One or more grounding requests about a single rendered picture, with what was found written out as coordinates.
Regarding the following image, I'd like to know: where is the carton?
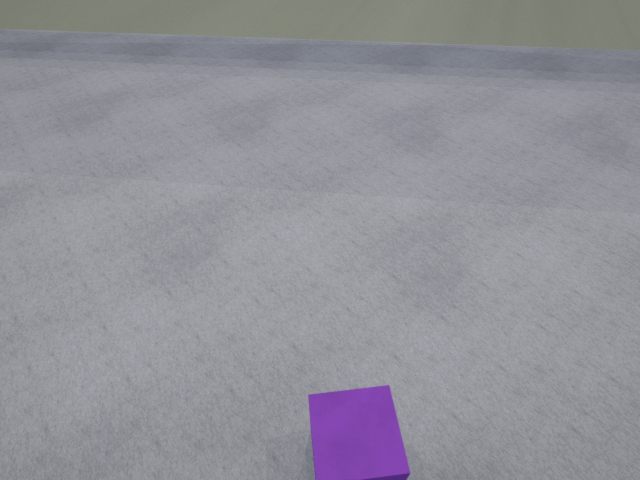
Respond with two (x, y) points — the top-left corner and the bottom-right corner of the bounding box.
(308, 385), (410, 480)

